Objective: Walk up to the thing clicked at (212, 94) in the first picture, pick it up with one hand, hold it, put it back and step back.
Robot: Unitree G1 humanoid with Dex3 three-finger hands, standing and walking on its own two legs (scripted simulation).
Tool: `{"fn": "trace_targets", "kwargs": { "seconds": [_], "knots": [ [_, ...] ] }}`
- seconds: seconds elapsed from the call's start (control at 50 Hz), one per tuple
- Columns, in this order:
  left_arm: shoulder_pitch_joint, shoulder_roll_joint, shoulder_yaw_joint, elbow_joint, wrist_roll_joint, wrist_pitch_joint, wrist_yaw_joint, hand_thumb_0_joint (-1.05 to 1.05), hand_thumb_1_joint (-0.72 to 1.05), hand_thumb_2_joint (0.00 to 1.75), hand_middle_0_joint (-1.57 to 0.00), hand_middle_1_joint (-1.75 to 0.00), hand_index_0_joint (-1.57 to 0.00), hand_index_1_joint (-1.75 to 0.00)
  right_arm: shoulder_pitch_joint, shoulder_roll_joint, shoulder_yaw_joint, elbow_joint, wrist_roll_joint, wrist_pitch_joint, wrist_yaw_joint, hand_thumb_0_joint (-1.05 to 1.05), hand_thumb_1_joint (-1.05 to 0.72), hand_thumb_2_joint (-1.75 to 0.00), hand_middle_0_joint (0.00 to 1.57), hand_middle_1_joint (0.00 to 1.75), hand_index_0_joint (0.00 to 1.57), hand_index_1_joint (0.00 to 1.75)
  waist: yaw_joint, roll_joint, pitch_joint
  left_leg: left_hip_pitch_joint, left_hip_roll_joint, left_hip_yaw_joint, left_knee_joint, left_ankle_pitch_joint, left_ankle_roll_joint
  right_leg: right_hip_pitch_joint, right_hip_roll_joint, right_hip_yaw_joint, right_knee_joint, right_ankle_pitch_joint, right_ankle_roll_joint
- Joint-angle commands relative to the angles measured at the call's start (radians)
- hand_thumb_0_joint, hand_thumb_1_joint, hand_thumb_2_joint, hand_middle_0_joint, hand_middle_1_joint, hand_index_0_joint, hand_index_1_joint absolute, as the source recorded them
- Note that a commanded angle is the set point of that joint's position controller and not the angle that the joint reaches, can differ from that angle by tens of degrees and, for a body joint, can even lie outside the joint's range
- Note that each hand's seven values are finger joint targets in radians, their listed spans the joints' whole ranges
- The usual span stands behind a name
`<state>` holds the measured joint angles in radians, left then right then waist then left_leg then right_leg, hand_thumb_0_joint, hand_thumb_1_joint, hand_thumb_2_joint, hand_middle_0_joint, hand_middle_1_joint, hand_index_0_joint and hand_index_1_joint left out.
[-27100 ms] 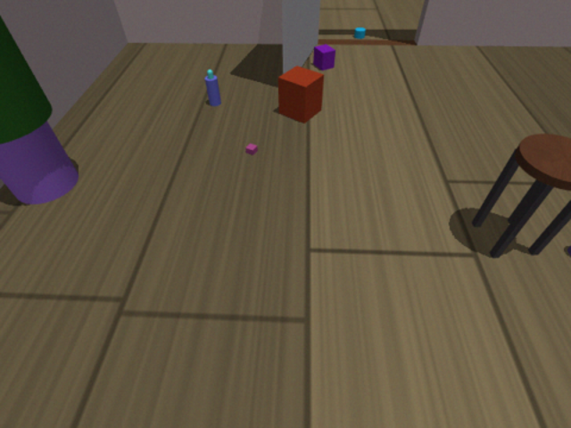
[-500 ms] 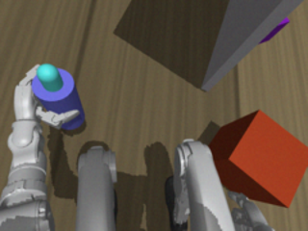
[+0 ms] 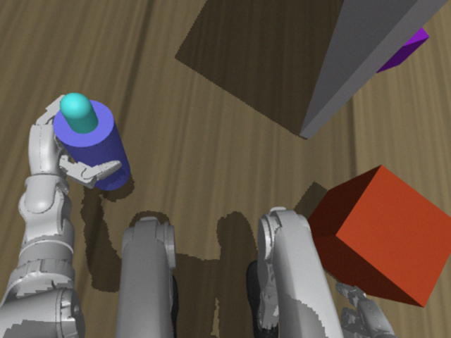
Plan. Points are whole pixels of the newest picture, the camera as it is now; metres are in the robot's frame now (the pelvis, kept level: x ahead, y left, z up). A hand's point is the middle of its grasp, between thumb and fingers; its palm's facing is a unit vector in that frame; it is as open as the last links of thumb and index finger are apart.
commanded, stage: lift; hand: left
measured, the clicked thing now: (95, 144) +0.44 +0.21 -0.04
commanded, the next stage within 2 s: none
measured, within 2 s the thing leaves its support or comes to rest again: neither
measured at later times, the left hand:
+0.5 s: hand (61, 132) +0.41 +0.22 +0.07, palm faces +0.05 -1.00 -0.07, open 11.2 cm
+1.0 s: hand out of the picture +0.40 +0.21 +0.25, palm faces +0.10 -0.99 -0.07, open 11.2 cm
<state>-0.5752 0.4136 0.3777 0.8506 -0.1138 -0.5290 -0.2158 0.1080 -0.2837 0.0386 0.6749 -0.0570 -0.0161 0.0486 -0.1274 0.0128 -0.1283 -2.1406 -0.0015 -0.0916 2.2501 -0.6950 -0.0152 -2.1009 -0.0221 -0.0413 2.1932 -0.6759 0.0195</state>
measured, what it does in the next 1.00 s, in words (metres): rises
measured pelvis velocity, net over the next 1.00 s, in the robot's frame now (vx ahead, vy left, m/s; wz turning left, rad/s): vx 0.04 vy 0.01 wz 0.04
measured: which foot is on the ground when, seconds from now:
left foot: down 0.00-1.00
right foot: down 0.00-1.00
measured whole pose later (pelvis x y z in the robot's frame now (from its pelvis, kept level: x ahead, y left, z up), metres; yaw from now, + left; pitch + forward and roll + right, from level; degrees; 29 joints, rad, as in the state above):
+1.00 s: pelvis +0.04 +0.01 +0.23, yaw +2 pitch +24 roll -4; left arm -0.17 0.30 0.16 0.30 -0.17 -0.23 -0.05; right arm 0.17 -0.23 0.02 0.62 0.04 -0.08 -0.06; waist -0.06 0.03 -0.17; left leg -1.30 0.02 -0.06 1.51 -0.62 -0.01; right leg -1.27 -0.01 -0.05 1.45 -0.60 0.02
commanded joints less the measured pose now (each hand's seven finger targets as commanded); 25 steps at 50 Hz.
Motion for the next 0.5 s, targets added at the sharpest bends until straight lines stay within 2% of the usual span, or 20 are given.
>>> {"fn": "trace_targets", "kwargs": {
  "seconds": [0.0, 0.08, 0.14, 0.16, 0.18, 0.2, 0.22, 0.28, 0.3, 0.32, 0.34, 0.44, 0.46, 0.48],
  "knots": [
    [-0.404, 0.273, 0.074, -0.387, -0.068, -0.135, -0.024, 0.00, 0.10, 1.21, -1.28, -1.44, -1.31, -1.42, 0.127, -0.205, -0.081, -0.060, 0.008, -0.019, -0.018, 0.00, -0.93, -0.90, 0.20, 0.30, 0.20, 0.30, 0.021, 0.217, -0.776, 0.545, -0.015, 0.052, -0.297, 0.190, 0.036, 0.399, 0.028, -0.029, -0.235, 0.206, -0.063],
    [-0.382, 0.287, 0.096, -0.440, -0.087, -0.121, -0.034, 0.00, 0.08, 1.22, -1.28, -1.45, -1.32, -1.43, 0.136, -0.205, -0.087, -0.063, 0.015, -0.028, -0.024, 0.00, -0.93, -0.90, 0.20, 0.30, 0.20, 0.30, 0.035, 0.227, -0.805, 0.594, -0.013, 0.053, -0.319, 0.224, 0.034, 0.416, 0.028, -0.020, -0.248, 0.224, -0.065],
    [-0.379, 0.279, 0.088, -0.507, -0.094, -0.103, -0.019, 0.00, 0.05, 1.22, -1.27, -1.44, -1.30, -1.43, 0.132, -0.194, -0.091, -0.076, 0.021, -0.031, -0.032, 0.00, -0.93, -0.90, 0.20, 0.30, 0.20, 0.30, 0.040, 0.197, -0.812, 0.578, -0.015, 0.061, -0.336, 0.196, 0.041, 0.470, 0.029, -0.006, -0.292, 0.205, -0.061],
    [-0.352, 0.253, 0.075, -0.516, -0.097, -0.093, -0.017, 0.00, 0.05, 1.23, -1.26, -1.44, -1.30, -1.43, 0.136, -0.191, -0.094, -0.076, 0.022, -0.033, -0.033, 0.00, -0.93, -0.90, 0.20, 0.30, 0.20, 0.30, 0.033, 0.200, -0.816, 0.586, -0.015, 0.063, -0.340, 0.208, 0.043, 0.485, 0.028, -0.004, -0.303, 0.220, -0.059],
    [-0.366, 0.249, 0.070, -0.538, -0.099, -0.084, -0.013, 0.00, 0.08, 1.22, -1.26, -1.43, -1.29, -1.42, 0.132, -0.191, -0.094, -0.083, 0.027, -0.034, -0.035, 0.00, -0.92, -0.90, 0.20, 0.30, 0.20, 0.30, 0.032, 0.198, -0.810, 0.592, -0.017, 0.058, -0.360, 0.185, 0.041, 0.474, 0.028, -0.004, -0.315, 0.198, -0.062],
    [-0.341, 0.257, 0.075, -0.548, -0.100, -0.076, -0.008, 0.00, 0.08, 1.23, -1.26, -1.44, -1.29, -1.42, 0.133, -0.191, -0.096, -0.082, 0.030, -0.035, -0.037, 0.00, -0.92, -0.90, 0.20, 0.30, 0.20, 0.30, 0.045, 0.205, -0.807, 0.602, -0.015, 0.059, -0.372, 0.185, 0.040, 0.484, 0.027, -0.003, -0.324, 0.196, -0.063],
    [-0.318, 0.234, 0.053, -0.540, -0.096, -0.064, -0.007, 0.00, 0.07, 1.23, -1.26, -1.44, -1.29, -1.43, 0.130, -0.187, -0.100, -0.084, 0.034, -0.035, -0.041, 0.00, -0.92, -0.90, 0.20, 0.30, 0.20, 0.30, 0.034, 0.191, -0.786, 0.599, -0.015, 0.059, -0.381, 0.164, 0.043, 0.483, 0.029, 0.000, -0.344, 0.180, -0.061],
    [-0.274, 0.222, 0.040, -0.579, -0.101, -0.038, -0.003, 0.00, 0.10, 1.23, -1.26, -1.44, -1.30, -1.42, 0.128, -0.184, -0.106, -0.095, 0.044, -0.040, -0.048, 0.00, -0.92, -0.90, 0.20, 0.30, 0.20, 0.30, 0.041, 0.170, -0.771, 0.603, -0.015, 0.058, -0.418, 0.120, 0.045, 0.517, 0.029, 0.006, -0.393, 0.148, -0.060],
    [-0.276, 0.213, 0.028, -0.611, -0.104, -0.032, -0.003, 0.00, 0.10, 1.23, -1.26, -1.45, -1.30, -1.42, 0.132, -0.180, -0.107, -0.100, 0.047, -0.040, -0.051, 0.00, -0.92, -0.90, 0.20, 0.30, 0.20, 0.30, 0.037, 0.162, -0.786, 0.607, -0.014, 0.061, -0.420, 0.143, 0.047, 0.548, 0.029, 0.009, -0.407, 0.168, -0.057],
    [-0.253, 0.220, 0.039, -0.618, -0.104, -0.019, 0.004, 0.00, 0.11, 1.24, -1.27, -1.45, -1.31, -1.43, 0.130, -0.182, -0.109, -0.107, 0.052, -0.039, -0.054, 0.00, -0.92, -0.90, 0.20, 0.30, 0.20, 0.30, 0.047, 0.149, -0.795, 0.637, -0.015, 0.057, -0.438, 0.151, 0.047, 0.558, 0.029, 0.007, -0.422, 0.175, -0.058],
    [-0.242, 0.198, 0.013, -0.630, -0.107, -0.008, 0.004, 0.00, 0.10, 1.24, -1.27, -1.46, -1.31, -1.43, 0.125, -0.175, -0.106, -0.110, 0.056, -0.042, -0.056, 0.00, -0.91, -0.90, 0.20, 0.30, 0.20, 0.30, 0.042, 0.145, -0.770, 0.636, -0.012, 0.056, -0.449, 0.146, 0.047, 0.569, 0.029, 0.009, -0.433, 0.168, -0.057],
    [-0.185, 0.162, 0.011, -0.692, -0.119, 0.037, 0.037, 0.00, 0.17, 1.25, -1.26, -1.45, -1.30, -1.42, 0.130, -0.169, -0.110, -0.123, 0.075, -0.050, -0.064, 0.00, -0.91, -0.90, 0.20, 0.30, 0.20, 0.30, 0.052, 0.147, -0.744, 0.752, -0.005, 0.024, -0.531, 0.190, 0.042, 0.585, 0.027, -0.005, -0.477, 0.207, -0.059],
    [-0.171, 0.166, 0.012, -0.725, -0.117, 0.043, 0.046, 0.00, 0.18, 1.26, -1.26, -1.45, -1.30, -1.42, 0.121, -0.170, -0.111, -0.137, 0.079, -0.051, -0.066, 0.00, -0.90, -0.89, 0.20, 0.30, 0.20, 0.30, 0.064, 0.150, -0.744, 0.781, -0.002, 0.017, -0.557, 0.190, 0.038, 0.597, 0.026, -0.005, -0.488, 0.204, -0.061],
    [-0.157, 0.156, -0.003, -0.745, -0.112, 0.050, 0.050, 0.00, 0.17, 1.26, -1.26, -1.45, -1.30, -1.43, 0.121, -0.165, -0.111, -0.136, 0.081, -0.051, -0.068, 0.00, -0.90, -0.89, 0.20, 0.30, 0.20, 0.30, 0.064, 0.165, -0.734, 0.816, -0.001, 0.010, -0.575, 0.198, 0.036, 0.592, 0.025, -0.004, -0.500, 0.211, -0.062]
  ]
}}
